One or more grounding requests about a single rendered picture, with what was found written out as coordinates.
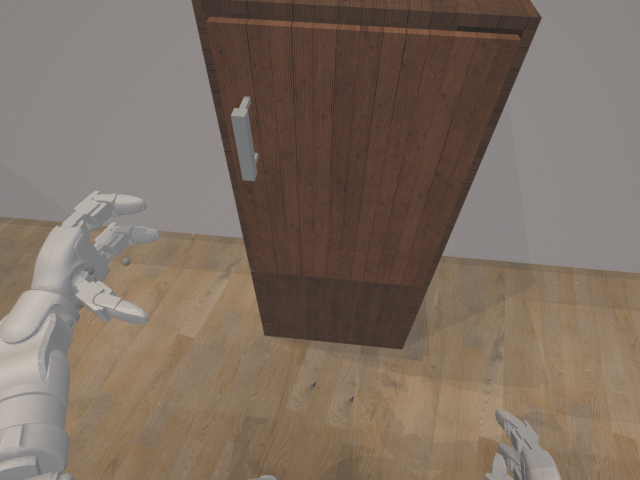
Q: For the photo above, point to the cupboard door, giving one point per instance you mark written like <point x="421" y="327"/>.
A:
<point x="365" y="136"/>

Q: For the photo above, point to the robot right hand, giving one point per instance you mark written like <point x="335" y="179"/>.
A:
<point x="534" y="463"/>

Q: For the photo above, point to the robot left forearm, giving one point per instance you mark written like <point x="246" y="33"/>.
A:
<point x="34" y="384"/>

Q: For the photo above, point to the handle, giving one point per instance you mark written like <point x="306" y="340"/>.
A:
<point x="243" y="137"/>

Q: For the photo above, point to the robot left hand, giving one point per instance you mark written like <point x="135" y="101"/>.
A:
<point x="67" y="252"/>

